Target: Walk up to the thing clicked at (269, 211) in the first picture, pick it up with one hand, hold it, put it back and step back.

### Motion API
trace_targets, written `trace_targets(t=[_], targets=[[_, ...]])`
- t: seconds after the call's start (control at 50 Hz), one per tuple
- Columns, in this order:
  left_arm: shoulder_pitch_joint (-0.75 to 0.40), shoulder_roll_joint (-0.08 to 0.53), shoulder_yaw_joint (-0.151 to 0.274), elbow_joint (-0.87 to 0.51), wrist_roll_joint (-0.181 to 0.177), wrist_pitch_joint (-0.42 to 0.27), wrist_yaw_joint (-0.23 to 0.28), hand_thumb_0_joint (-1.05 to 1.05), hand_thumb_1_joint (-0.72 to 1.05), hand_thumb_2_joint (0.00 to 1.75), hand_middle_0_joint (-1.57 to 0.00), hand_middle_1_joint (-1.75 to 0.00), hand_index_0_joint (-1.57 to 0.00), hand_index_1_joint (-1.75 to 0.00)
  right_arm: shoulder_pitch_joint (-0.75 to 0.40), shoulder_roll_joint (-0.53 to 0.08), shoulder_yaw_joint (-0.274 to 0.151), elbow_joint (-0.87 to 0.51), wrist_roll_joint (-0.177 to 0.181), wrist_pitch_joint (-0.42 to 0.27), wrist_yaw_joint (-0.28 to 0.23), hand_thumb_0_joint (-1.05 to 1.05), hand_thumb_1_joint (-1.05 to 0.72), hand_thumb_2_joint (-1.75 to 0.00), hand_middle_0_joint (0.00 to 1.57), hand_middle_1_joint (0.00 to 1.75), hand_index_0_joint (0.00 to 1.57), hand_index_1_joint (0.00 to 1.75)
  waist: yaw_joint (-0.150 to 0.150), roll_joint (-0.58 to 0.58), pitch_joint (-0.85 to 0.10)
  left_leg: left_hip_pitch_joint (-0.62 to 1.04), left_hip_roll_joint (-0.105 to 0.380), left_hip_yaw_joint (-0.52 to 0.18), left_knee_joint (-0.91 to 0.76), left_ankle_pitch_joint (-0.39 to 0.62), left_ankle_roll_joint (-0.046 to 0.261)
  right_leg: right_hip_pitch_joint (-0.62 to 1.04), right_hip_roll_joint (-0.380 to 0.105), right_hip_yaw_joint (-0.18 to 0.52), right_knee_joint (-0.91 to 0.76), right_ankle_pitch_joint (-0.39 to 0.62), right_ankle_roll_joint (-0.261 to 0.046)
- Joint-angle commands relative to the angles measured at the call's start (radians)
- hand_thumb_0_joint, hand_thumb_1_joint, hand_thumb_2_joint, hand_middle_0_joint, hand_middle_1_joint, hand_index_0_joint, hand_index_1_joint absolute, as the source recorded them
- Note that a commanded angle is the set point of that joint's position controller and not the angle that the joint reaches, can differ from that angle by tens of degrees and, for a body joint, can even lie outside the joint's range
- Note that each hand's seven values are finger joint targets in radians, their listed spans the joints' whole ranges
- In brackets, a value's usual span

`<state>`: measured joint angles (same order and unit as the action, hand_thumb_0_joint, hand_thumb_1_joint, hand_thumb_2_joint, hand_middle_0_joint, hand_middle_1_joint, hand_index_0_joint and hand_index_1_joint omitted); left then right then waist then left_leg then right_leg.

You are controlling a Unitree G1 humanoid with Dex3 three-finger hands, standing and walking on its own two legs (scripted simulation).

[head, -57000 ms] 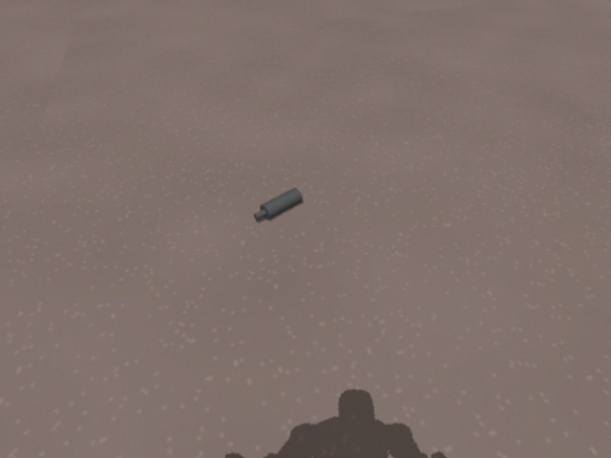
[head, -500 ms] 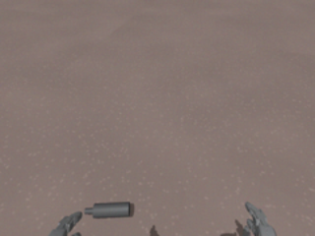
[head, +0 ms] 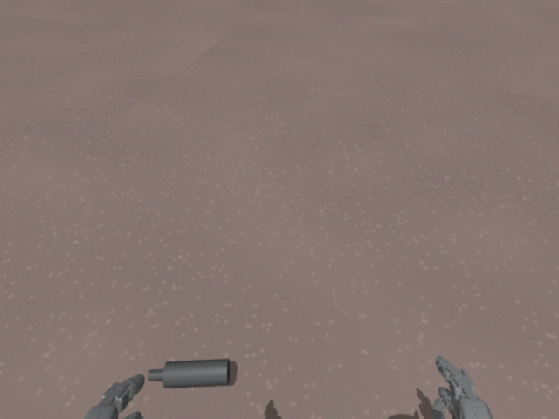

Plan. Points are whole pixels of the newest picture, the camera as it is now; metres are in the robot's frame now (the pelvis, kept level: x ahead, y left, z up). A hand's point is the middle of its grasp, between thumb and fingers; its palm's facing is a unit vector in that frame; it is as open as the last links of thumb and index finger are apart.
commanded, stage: home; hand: left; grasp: from above
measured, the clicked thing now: (189, 373) +0.47 +0.28 -0.67
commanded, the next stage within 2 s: stand in 0.16 s
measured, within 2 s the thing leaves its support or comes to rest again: neither
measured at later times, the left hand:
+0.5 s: hand out of the picture +0.13 +0.23 -0.10, palm faces +0.01 -0.94 -0.34, open 7.4 cm
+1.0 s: hand out of the picture +0.03 +0.25 -0.10, palm faces +0.04 -0.94 -0.34, open 7.4 cm
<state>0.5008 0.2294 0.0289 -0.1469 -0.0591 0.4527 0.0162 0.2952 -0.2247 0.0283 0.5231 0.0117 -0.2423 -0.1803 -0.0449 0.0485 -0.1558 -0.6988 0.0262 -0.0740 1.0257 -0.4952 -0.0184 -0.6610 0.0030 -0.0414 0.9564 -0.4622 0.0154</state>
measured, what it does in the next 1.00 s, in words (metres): rises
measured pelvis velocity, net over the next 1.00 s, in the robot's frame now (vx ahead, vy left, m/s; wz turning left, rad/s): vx -0.01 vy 0.01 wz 0.02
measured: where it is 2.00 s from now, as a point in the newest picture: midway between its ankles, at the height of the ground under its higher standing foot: outside the picture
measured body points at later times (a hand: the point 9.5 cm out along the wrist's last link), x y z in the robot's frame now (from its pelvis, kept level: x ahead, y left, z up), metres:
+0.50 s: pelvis -0.01 +0.00 +0.03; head +0.02 +0.01 +0.48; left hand +0.13 +0.28 -0.07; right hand +0.12 -0.27 -0.09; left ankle +0.01 +0.13 -0.68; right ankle +0.01 -0.13 -0.68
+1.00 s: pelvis -0.01 +0.01 +0.06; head -0.01 +0.00 +0.51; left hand +0.03 +0.29 -0.07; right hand +0.07 -0.27 -0.08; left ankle +0.01 +0.13 -0.68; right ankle +0.01 -0.13 -0.68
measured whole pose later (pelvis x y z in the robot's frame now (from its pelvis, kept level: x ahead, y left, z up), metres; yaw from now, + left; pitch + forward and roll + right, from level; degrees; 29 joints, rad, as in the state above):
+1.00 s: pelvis -0.01 +0.01 +0.06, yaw +1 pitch -5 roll +0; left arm 0.20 0.28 0.03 1.08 0.03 0.01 0.03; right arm 0.16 -0.28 -0.03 1.07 -0.02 0.00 -0.01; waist 0.02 0.03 0.07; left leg -0.15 -0.02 -0.04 0.46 -0.22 0.00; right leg -0.14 -0.05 -0.02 0.44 -0.22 0.04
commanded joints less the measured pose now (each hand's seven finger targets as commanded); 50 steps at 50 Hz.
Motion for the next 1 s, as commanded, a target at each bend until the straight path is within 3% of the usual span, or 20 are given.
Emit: trace_targets(t=[0.0,0.06,0.22,0.24,0.26,0.28,0.3,0.34,0.38,0.44,0.48,0.66,0.72,0.78,0.98], targets=[[-0.013,0.108,0.066,-0.207,0.004,-0.048,0.013,0.00,0.90,0.90,-0.20,-0.30,-0.20,-0.30,-0.071,-0.121,-0.052,-0.162,-0.003,-0.056,-0.016,0.00,-0.90,-0.90,0.20,0.30,0.20,0.30,0.006,0.005,-0.084,0.078,-0.023,0.023,-0.185,0.155,0.030,0.052,0.022,-0.026,-0.161,0.124,-0.017],[-0.011,0.106,0.060,-0.210,0.003,-0.051,0.014,0.00,0.90,0.90,-0.20,-0.30,-0.20,-0.30,-0.066,-0.120,-0.052,-0.160,-0.002,-0.054,-0.017,0.00,-0.90,-0.90,0.20,0.30,0.20,0.30,0.006,0.001,-0.104,0.088,-0.023,0.027,-0.172,0.205,0.030,0.063,0.022,-0.025,-0.150,0.167,-0.018],[-0.023,0.114,0.067,-0.205,0.005,-0.053,0.017,0.00,0.90,0.90,-0.20,-0.30,-0.20,-0.30,-0.069,-0.119,-0.052,-0.163,-0.002,-0.054,-0.021,0.00,-0.90,-0.90,0.20,0.30,0.20,0.30,0.002,-0.016,-0.088,0.074,-0.028,0.031,-0.166,0.187,0.034,0.054,0.018,-0.020,-0.164,0.156,-0.015],[-0.316,0.189,0.064,0.146,0.125,-0.264,0.052,0.00,0.90,0.90,-0.20,-0.30,-0.20,-0.30,-0.127,-0.226,-0.089,0.099,-0.123,0.057,0.039,0.00,-0.90,-0.90,0.20,0.30,0.20,0.30,0.075,-0.059,0.150,0.105,0.007,-0.014,-0.248,0.365,0.077,0.239,-0.063,0.049,-0.196,0.163,-0.044],[-0.226,0.212,0.084,0.342,0.130,-0.329,0.044,0.00,0.90,0.90,-0.20,-0.30,-0.20,-0.30,-0.134,-0.237,-0.106,0.117,-0.129,0.099,0.072,0.00,-0.90,-0.90,0.20,0.30,0.20,0.30,0.074,-0.109,0.068,0.156,-0.003,0.020,-0.250,0.343,0.092,0.273,-0.083,0.123,-0.236,0.144,-0.078],[-0.216,0.221,0.080,0.388,0.136,-0.362,0.038,0.00,0.90,0.90,-0.20,-0.30,-0.20,-0.30,-0.133,-0.237,-0.102,0.109,-0.129,0.118,0.092,0.00,-0.90,-0.90,0.20,0.30,0.20,0.30,0.060,-0.142,0.051,0.200,-0.009,0.020,-0.246,0.343,0.092,0.254,-0.096,0.163,-0.256,0.152,-0.095],[-0.242,0.219,0.070,0.418,0.134,-0.377,0.031,0.00,0.90,0.90,-0.20,-0.30,-0.20,-0.30,-0.115,-0.230,-0.097,0.099,-0.130,0.134,0.107,0.00,-0.90,-0.90,0.20,0.30,0.20,0.30,0.040,-0.091,0.070,0.201,-0.012,0.001,-0.274,0.315,0.086,0.222,-0.073,0.148,-0.253,0.142,-0.094],[-0.269,0.223,0.061,0.495,0.125,-0.405,0.023,0.00,0.90,0.90,-0.20,-0.30,-0.20,-0.30,-0.114,-0.209,-0.093,0.144,-0.079,0.141,0.141,0.00,-0.90,-0.90,0.20,0.30,0.20,0.30,0.064,-0.025,0.036,0.269,-0.008,-0.015,-0.324,0.299,0.088,0.301,-0.081,0.113,-0.228,0.204,-0.070],[-0.274,0.219,0.070,0.579,0.115,-0.412,0.021,0.00,0.90,0.90,-0.20,-0.30,-0.20,-0.30,-0.140,-0.216,-0.103,0.171,-0.061,0.152,0.157,0.00,-0.90,-0.90,0.20,0.30,0.20,0.30,0.079,-0.078,0.037,0.302,-0.004,-0.009,-0.331,0.308,0.077,0.301,-0.088,0.119,-0.270,0.205,-0.064],[-0.312,0.211,0.065,0.693,0.110,-0.432,0.025,0.00,0.90,0.90,-0.20,-0.30,-0.20,-0.30,-0.143,-0.214,-0.112,0.224,-0.060,0.171,0.164,0.00,-0.90,-0.90,0.20,0.30,0.20,0.30,0.072,-0.074,0.040,0.342,-0.002,-0.015,-0.361,0.282,0.075,0.326,-0.103,0.121,-0.321,0.195,-0.052],[-0.314,0.207,0.066,0.756,0.109,-0.446,0.026,0.00,0.90,0.90,-0.20,-0.30,-0.20,-0.30,-0.140,-0.222,-0.116,0.251,-0.064,0.176,0.164,0.00,-0.90,-0.90,0.20,0.30,0.20,0.30,0.069,-0.044,0.027,0.384,0.013,-0.032,-0.383,0.355,0.080,0.357,-0.095,0.099,-0.319,0.272,-0.043],[-0.317,0.216,0.055,0.986,0.094,-0.463,0.032,0.00,0.90,0.90,-0.20,-0.30,-0.20,-0.30,-0.151,-0.239,-0.112,0.375,-0.054,0.203,0.149,0.00,-0.90,-0.90,0.20,0.30,0.20,0.30,0.064,-0.021,0.121,0.454,0.050,-0.082,-0.540,0.408,0.075,0.438,-0.087,0.079,-0.431,0.323,-0.036],[-0.321,0.219,0.051,1.045,0.092,-0.458,0.031,0.00,0.90,0.90,-0.20,-0.30,-0.20,-0.30,-0.154,-0.251,-0.108,0.409,-0.048,0.212,0.146,0.00,-0.90,-0.90,0.20,0.30,0.20,0.30,0.060,-0.001,0.177,0.423,0.056,-0.099,-0.631,0.263,0.067,0.471,-0.082,0.074,-0.486,0.244,-0.028],[-0.318,0.230,0.049,1.094,0.094,-0.460,0.028,0.00,0.90,0.90,-0.20,-0.30,-0.20,-0.30,-0.165,-0.258,-0.108,0.437,-0.044,0.218,0.146,0.00,-0.90,-0.90,0.20,0.30,0.20,0.30,0.064,-0.003,0.198,0.443,0.054,-0.099,-0.675,0.210,0.060,0.489,-0.089,0.075,-0.530,0.234,-0.029],[-0.338,0.243,0.037,1.187,0.093,-0.471,0.027,0.00,0.90,0.90,-0.20,-0.30,-0.20,-0.30,-0.179,-0.254,-0.102,0.502,-0.036,0.222,0.151,0.00,-0.90,-0.90,0.20,0.30,0.20,0.30,0.060,-0.046,0.197,0.536,0.053,-0.072,-0.704,0.289,0.045,0.518,-0.111,0.086,-0.627,0.258,-0.020]])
